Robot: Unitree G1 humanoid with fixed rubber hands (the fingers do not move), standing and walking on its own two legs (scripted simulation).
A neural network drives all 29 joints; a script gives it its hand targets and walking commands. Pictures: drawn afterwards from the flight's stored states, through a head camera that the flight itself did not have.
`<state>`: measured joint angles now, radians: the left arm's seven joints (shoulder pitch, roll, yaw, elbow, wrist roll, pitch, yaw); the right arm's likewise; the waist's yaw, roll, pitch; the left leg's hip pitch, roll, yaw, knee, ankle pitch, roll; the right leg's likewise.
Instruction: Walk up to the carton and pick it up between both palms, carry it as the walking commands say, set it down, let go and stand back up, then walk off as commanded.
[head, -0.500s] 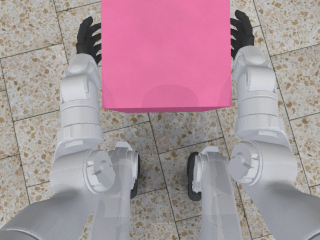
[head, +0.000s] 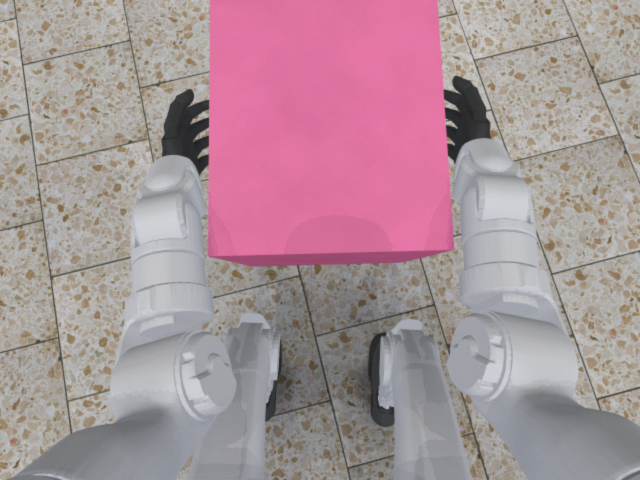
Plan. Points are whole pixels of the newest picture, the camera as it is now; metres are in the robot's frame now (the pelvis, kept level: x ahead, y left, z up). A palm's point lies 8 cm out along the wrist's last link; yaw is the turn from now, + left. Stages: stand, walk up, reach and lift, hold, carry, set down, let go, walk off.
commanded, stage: reach and lift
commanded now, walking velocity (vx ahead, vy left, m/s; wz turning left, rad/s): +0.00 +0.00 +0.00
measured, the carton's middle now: (325, 153) +0.50 +0.02 -0.13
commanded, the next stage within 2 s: none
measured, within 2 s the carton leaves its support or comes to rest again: neither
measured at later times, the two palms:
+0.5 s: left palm (153, 154) +0.43 +0.19 +0.02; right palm (498, 137) +0.47 -0.15 +0.02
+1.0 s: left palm (112, 146) +0.41 +0.19 +0.09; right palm (546, 121) +0.44 -0.15 +0.09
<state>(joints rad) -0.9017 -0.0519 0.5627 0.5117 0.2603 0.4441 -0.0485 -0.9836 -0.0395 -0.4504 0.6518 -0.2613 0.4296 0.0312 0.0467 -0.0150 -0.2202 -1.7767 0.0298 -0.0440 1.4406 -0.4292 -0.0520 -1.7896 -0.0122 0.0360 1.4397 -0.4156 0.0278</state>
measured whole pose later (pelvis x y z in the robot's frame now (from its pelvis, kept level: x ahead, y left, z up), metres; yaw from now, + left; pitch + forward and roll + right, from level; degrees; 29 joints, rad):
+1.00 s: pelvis +0.04 +0.00 +0.13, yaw +0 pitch +30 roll +0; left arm -0.57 -0.16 0.52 0.36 0.32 0.44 -0.10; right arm -0.66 0.08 -0.44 0.49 -0.32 0.43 0.10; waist 0.04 -0.01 -0.17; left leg -1.13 0.04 -0.03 0.88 -0.28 -0.04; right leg -1.13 -0.02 0.02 0.87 -0.27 0.02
